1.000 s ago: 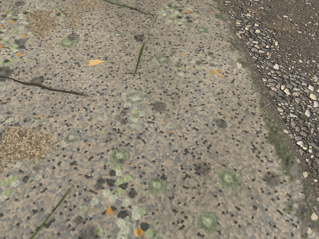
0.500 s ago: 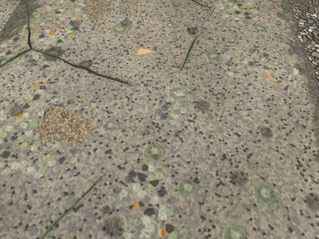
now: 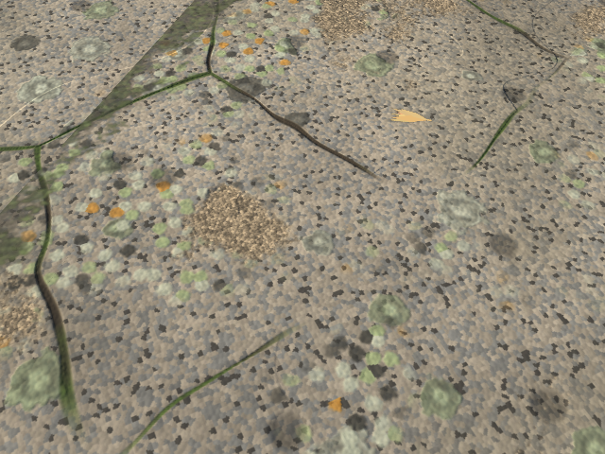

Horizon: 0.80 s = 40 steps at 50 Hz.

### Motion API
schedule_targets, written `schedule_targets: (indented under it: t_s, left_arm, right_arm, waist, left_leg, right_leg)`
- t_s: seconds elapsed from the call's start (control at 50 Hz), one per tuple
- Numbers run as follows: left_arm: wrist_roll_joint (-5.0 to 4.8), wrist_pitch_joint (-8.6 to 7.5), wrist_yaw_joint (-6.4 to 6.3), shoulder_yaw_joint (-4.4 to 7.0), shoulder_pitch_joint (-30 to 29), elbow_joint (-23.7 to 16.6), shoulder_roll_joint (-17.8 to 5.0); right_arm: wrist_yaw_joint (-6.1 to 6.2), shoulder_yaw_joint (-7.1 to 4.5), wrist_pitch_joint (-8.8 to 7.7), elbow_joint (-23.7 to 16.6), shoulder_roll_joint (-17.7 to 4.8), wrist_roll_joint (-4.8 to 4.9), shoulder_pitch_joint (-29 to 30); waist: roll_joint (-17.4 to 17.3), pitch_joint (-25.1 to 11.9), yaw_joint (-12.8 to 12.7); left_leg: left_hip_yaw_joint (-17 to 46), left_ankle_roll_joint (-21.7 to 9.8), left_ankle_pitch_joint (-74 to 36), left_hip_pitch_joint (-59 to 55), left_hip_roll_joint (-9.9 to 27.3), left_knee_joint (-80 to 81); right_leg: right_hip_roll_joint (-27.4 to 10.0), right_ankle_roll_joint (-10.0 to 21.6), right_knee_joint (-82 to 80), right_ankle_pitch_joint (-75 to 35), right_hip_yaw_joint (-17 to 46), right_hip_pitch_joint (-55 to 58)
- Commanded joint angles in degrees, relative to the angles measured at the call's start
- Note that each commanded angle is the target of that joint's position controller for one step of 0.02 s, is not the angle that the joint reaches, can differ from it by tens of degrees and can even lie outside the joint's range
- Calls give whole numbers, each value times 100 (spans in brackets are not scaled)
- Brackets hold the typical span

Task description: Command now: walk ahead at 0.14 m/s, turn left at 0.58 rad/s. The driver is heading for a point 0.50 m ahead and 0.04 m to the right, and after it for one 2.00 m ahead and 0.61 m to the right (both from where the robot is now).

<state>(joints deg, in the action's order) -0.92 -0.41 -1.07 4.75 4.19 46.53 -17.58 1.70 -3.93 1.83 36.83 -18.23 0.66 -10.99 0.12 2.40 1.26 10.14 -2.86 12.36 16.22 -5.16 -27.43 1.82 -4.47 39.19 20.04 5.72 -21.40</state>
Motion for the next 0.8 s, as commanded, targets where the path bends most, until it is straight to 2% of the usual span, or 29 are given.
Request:
schedule_targets:
  t_s: [0.02,0.04,0.06,0.08,0.1,0.12,0.14,0.16,0.18,0.2,0.24,0.34,0.4,0.44,0.46,0.48,0.5,0.52,0.54,0.56,0.58,0.6,0.62,0.64,0.66,0.68,0.7,0.74,0.8]
  left_arm:
    - [-60,-206,90,131,-42,-395,-568]
    - [-79,-260,110,145,212,-320,-539]
    - [-65,-300,99,197,539,-223,-660]
    - [28,-313,64,258,1080,-141,-961]
    - [201,-346,100,330,1307,-55,-1442]
    - [214,-423,117,286,931,-175,-1214]
    - [115,-447,76,187,680,-259,-849]
    - [49,-444,43,123,620,-293,-683]
    - [18,-438,22,84,704,-255,-608]
    - [45,-458,6,52,889,-193,-575]
    - [80,-505,21,48,1205,-81,-600]
    - [-11,-466,64,58,1463,22,-831]
    - [-70,-422,112,75,1747,123,-987]
    - [-121,-378,130,90,1805,175,-1063]
    - [-129,-356,127,95,1740,177,-1114]
    - [-135,-341,120,80,1694,179,-1090]
    - [-100,-356,114,10,1771,166,-926]
    - [48,-407,135,-169,1823,-69,-438]
    - [2,-513,133,-294,2137,-146,-74]
    - [-175,-538,144,-88,1720,-140,-760]
    - [-232,-547,164,-51,1402,-271,-836]
    - [-164,-533,145,-62,1267,-259,-731]
    - [-90,-477,137,-41,1286,-220,-652]
    - [-100,-406,148,-46,1448,-177,-542]
    - [-104,-343,157,-64,1530,-109,-422]
    - [-108,-278,154,-79,1552,-130,-296]
    - [-106,-229,136,-70,1466,-150,-284]
    - [-83,-195,128,-71,1181,-287,-241]
    - [-32,-261,227,-110,684,-470,-181]
  right_arm:
    - [1,-248,-35,-387,-925,57,117]
    - [10,-222,-28,-401,-881,68,237]
    - [22,-173,-45,-408,-732,57,227]
    - [9,-55,-68,-400,-317,11,33]
    - [5,-72,-146,-685,-344,83,93]
    - [-3,-164,-221,-735,-772,44,288]
    - [-26,-233,-239,-616,-950,30,227]
    - [-38,-233,-241,-492,-865,-10,95]
    - [-70,-209,-276,-491,-754,-25,107]
    - [-116,-158,-337,-493,-579,-4,179]
    - [-162,-80,-438,-546,-367,34,324]
    - [-274,92,-555,-827,-65,11,999]
    - [-364,98,-593,-918,-106,81,1205]
    - [-390,39,-599,-939,-262,110,1093]
    - [-382,-28,-598,-878,-379,104,801]
    - [-352,-140,-582,-691,-551,87,185]
    - [-290,-275,-554,-457,-783,65,-649]
    - [-190,-378,-502,-348,-1211,-81,-1593]
    - [-208,-369,-505,-302,-1389,-110,-1780]
    - [-238,-216,-561,-273,-839,-101,-1521]
    - [-247,-146,-590,-249,-663,-50,-1144]
    - [-261,-102,-620,-229,-510,-55,-805]
    - [-279,-67,-659,-216,-357,-82,-556]
    - [-275,-72,-718,-182,-331,-122,-417]
    - [-281,-72,-786,-135,-228,-122,-366]
    - [-276,-91,-837,-54,-264,-116,-314]
    - [-267,-106,-876,-1,-260,-121,-270]
    - [-238,-129,-910,130,-296,-155,-346]
    - [-183,-161,-896,238,-416,-139,-352]
  waist:
    - [-934,-613,-74]
    - [-898,-532,-271]
    - [-707,-545,-411]
    - [206,-883,-458]
    - [1198,-469,-378]
    - [1017,6,-315]
    - [892,178,-273]
    - [819,133,-244]
    - [792,163,-293]
    - [723,200,-373]
    - [628,210,-479]
    - [672,299,-692]
    - [712,367,-745]
    - [811,334,-558]
    - [837,164,-304]
    - [694,-243,86]
    - [523,-816,498]
    - [-416,-1749,797]
    - [-1710,-2470,566]
    - [-1047,-1713,653]
    - [-946,-967,479]
    - [-625,-628,293]
    - [-611,-340,121]
    - [-792,-308,-43]
    - [-657,-249,-96]
    - [-635,-194,-201]
    - [-507,-80,-226]
    - [-401,108,-192]
    - [-298,259,-83]
  left_leg:
    - [1958,-931,959,-427,1261,811]
    - [1926,-800,1420,-105,1079,702]
    - [1723,-566,1845,443,821,358]
    - [950,-203,2482,1257,306,-1131]
    - [99,-31,2453,2622,-302,-2245]
    - [138,79,1946,3032,308,-2987]
    - [83,163,1480,3080,423,-3214]
    - [6,265,1159,3051,464,-3340]
    - [-30,335,838,3104,515,-3387]
    - [-90,360,533,3066,549,-3432]
    - [-277,401,130,3066,580,-3198]
    - [-966,506,-516,2370,840,-1592]
    - [-1191,371,-459,1705,741,-892]
    - [-1212,153,-341,1300,647,-553]
    - [-1273,15,-363,791,528,-361]
    - [-1370,-163,-521,-129,384,-98]
    - [-1276,-326,-528,-1503,441,-107]
    - [462,-799,90,-3484,1868,-131]
    - [2965,-1398,1214,-3950,2956,872]
    - [2640,-1180,1557,-3334,2781,1101]
    - [1703,-1004,1203,-2600,2600,1194]
    - [1096,-886,689,-1982,2314,1348]
    - [560,-793,228,-1523,2071,1558]
    - [252,-790,-71,-1174,2013,1747]
    - [-85,-780,-654,-1051,1916,1809]
    - [-306,-819,-847,-929,1937,1928]
    - [-526,-808,-994,-841,1908,2025]
    - [-899,-807,-1377,-880,1902,2096]
    - [-1484,-675,-1546,-918,1738,2193]
  right_leg:
    - [62,186,-855,-114,-131,323]
    - [46,303,-1525,-513,-225,851]
    - [-226,476,-1935,-704,-109,1621]
    - [-1348,867,-2194,92,1000,2598]
    - [-2329,1640,-2786,1361,2903,2545]
    - [-2513,1878,-2924,1892,3085,2162]
    - [-2171,1713,-2944,1813,2518,2082]
    - [-1878,1513,-2930,1521,2068,2167]
    - [-1747,1435,-2970,1157,1748,2203]
    - [-1645,1424,-3031,691,1438,2141]
    - [-1527,1473,-3115,-19,959,2160]
    - [-1392,1487,-3201,-1153,179,1863]
    - [-1538,1464,-3136,-1470,49,1737]
    - [-1731,1400,-2969,-2022,70,1888]
    - [-1732,1316,-2632,-2936,-35,1929]
    - [-1552,1176,-1852,-3989,-334,1864]
    - [-1279,1003,-724,-4238,-546,1308]
    - [-853,690,1324,-2419,-748,-378]
    - [-41,538,2816,1255,-213,-1524]
    - [-323,592,3430,1067,238,-2043]
    - [-578,671,3374,517,84,-2215]
    - [-787,659,3131,46,-9,-2028]
    - [-911,627,2899,-313,-3,-1841]
    - [-1000,577,2854,-567,24,-1517]
    - [-989,549,2832,-696,24,-1409]
    - [-965,488,2785,-815,21,-1464]
    - [-957,449,2699,-952,76,-1571]
    - [-901,381,2237,-1386,203,-1886]
    - [-783,399,994,-2328,-25,-1778]
